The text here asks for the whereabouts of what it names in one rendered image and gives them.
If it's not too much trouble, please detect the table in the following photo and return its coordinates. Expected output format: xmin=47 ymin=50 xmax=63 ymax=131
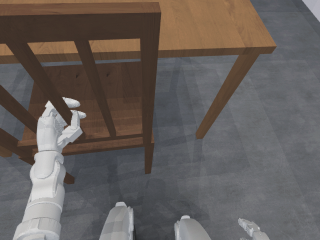
xmin=0 ymin=0 xmax=277 ymax=158

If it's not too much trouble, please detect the right robot shin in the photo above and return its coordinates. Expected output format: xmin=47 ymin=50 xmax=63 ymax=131
xmin=180 ymin=215 xmax=190 ymax=220

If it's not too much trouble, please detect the robot right hand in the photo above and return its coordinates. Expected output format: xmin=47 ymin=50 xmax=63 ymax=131
xmin=238 ymin=218 xmax=270 ymax=240

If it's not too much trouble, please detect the robot left hand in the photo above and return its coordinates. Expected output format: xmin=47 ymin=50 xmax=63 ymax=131
xmin=36 ymin=97 xmax=87 ymax=153

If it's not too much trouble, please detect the left robot forearm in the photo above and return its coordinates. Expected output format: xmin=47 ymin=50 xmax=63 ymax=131
xmin=13 ymin=150 xmax=66 ymax=240

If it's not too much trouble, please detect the right robot thigh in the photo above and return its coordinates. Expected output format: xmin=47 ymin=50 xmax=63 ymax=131
xmin=174 ymin=218 xmax=211 ymax=240

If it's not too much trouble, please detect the chair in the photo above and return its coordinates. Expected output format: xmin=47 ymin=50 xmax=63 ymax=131
xmin=0 ymin=2 xmax=162 ymax=185

